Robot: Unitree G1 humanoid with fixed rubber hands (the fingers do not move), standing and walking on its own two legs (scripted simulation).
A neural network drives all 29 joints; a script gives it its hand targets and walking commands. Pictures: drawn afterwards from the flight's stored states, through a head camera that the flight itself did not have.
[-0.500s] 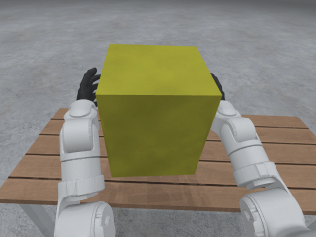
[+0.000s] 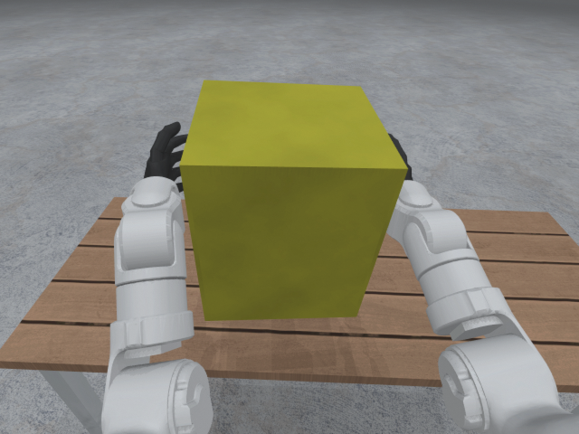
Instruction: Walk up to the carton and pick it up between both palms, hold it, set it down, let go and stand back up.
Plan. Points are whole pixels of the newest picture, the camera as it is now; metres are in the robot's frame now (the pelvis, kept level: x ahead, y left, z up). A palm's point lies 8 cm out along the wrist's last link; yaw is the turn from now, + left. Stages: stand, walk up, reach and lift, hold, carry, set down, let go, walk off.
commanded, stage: hold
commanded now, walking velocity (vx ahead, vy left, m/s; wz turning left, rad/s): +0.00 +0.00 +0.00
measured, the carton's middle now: (283, 203) +0.37 +0.00 +0.19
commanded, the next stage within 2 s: none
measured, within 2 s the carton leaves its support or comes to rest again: neither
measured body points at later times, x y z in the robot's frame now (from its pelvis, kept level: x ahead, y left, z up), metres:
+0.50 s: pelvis +0.01 +0.00 +0.00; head -0.05 +0.03 +0.45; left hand +0.39 +0.15 +0.23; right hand +0.38 -0.15 +0.21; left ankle +0.01 +0.12 -0.75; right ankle +0.02 -0.10 -0.75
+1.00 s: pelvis +0.00 +0.00 +0.00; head -0.06 +0.03 +0.44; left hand +0.38 +0.15 +0.24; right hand +0.38 -0.15 +0.22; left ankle +0.01 +0.12 -0.75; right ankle +0.02 -0.10 -0.75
